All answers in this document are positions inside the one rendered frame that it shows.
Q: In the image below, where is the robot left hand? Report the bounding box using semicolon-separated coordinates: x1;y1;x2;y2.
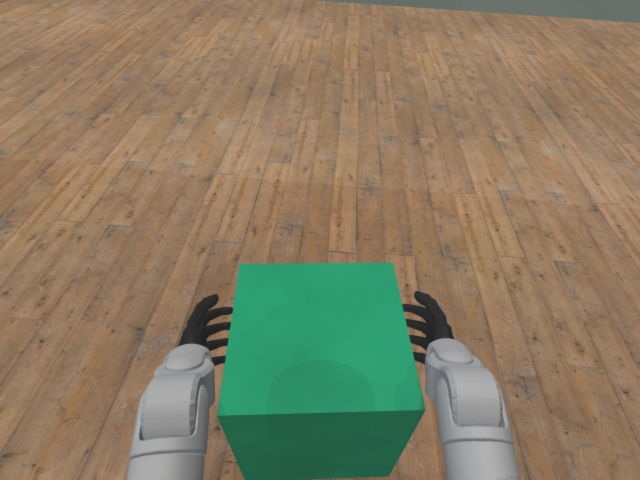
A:
178;294;233;366

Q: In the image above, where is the right robot forearm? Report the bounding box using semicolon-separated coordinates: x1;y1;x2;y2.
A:
425;338;521;480

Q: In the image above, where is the robot right hand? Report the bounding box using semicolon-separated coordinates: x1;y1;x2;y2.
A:
402;291;455;365

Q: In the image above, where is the carton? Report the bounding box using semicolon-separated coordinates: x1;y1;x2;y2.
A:
217;263;426;480

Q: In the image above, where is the left robot forearm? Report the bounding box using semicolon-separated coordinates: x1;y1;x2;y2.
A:
126;344;215;480

